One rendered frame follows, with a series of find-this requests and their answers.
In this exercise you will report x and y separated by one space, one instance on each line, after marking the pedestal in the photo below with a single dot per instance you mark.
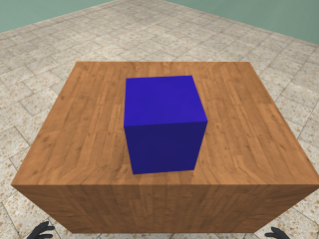
250 167

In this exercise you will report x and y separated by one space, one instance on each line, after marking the carton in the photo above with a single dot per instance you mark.
164 123

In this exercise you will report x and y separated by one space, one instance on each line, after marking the robot right hand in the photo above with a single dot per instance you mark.
277 233

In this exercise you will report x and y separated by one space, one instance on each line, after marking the robot left hand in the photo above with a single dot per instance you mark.
42 227

